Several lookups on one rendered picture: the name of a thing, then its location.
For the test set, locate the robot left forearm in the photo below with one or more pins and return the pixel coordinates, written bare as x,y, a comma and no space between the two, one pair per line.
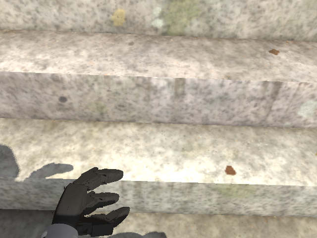
60,230

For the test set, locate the robot left hand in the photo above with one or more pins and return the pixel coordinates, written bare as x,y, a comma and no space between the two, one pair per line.
75,202

